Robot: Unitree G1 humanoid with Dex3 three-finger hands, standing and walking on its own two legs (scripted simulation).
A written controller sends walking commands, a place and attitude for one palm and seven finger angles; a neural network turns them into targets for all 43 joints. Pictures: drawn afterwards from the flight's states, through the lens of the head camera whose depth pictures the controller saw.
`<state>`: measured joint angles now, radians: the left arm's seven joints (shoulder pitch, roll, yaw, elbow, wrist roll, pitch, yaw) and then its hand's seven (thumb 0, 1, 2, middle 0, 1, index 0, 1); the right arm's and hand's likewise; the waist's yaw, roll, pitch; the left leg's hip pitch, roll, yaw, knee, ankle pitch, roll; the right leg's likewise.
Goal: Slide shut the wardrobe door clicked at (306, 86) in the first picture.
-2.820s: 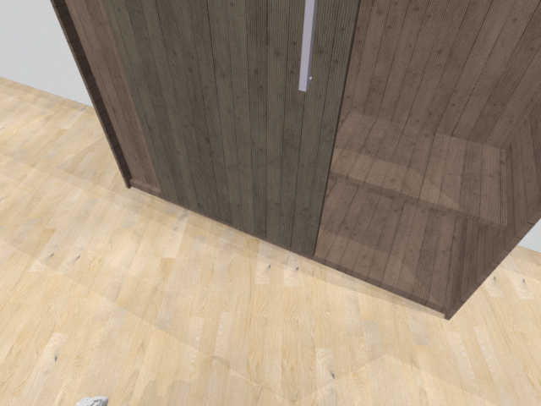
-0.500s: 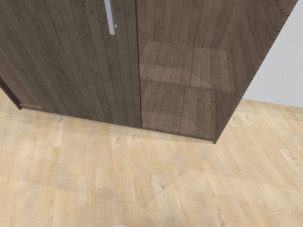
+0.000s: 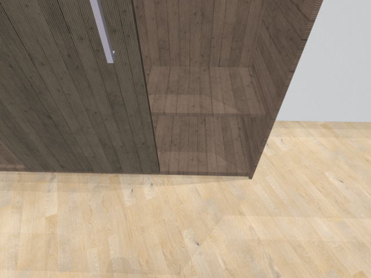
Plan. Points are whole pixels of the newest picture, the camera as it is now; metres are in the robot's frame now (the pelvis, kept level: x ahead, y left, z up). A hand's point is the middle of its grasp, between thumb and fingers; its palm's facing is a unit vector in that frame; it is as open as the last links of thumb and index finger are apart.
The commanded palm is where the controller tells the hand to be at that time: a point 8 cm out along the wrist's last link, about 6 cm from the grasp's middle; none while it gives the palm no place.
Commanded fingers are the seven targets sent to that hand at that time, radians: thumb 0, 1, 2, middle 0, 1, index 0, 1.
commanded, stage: take the last steps up to it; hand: left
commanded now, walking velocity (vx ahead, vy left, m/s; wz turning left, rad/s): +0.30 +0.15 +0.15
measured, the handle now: (101, 15) +0.81 +0.29 +0.22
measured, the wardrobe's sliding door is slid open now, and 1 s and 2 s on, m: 0.57 0.57 0.57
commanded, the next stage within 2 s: come to a stop and stand still in 0.74 s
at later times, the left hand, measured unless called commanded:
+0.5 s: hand out of the picture +0.09 +0.31 -0.19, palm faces +0.13 -0.98 -0.16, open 7.4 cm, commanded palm none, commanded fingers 0.00 0.90 0.90 -0.20 -0.30 -0.20 -0.30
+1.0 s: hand (93, 189) +0.41 +0.32 -0.17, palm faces +0.00 -0.99 -0.17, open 7.3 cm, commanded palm none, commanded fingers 0.00 0.90 0.90 -0.20 -0.30 -0.20 -0.30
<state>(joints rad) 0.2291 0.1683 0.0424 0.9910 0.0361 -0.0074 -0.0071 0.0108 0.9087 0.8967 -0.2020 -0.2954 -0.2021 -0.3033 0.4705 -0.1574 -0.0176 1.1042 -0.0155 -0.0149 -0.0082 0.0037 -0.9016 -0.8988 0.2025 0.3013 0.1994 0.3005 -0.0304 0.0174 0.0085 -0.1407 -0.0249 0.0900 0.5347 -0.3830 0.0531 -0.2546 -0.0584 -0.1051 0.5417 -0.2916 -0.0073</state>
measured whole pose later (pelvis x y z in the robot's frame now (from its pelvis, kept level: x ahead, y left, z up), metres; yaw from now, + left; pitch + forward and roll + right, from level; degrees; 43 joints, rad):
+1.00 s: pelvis +0.32 +0.16 +0.00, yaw +0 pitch +0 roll +0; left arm 0.15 0.12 0.04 1.02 0.02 -0.02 0.03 0.01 0.91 0.90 -0.20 -0.30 -0.20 -0.30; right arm 0.43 -0.07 -0.01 1.17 -0.01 -0.03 -0.03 0.00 -0.90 -0.90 0.20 0.30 0.20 0.30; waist -0.05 0.00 0.05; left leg -0.08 0.01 0.22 0.57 -0.41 0.03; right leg -0.35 -0.05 -0.10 0.59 -0.20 -0.03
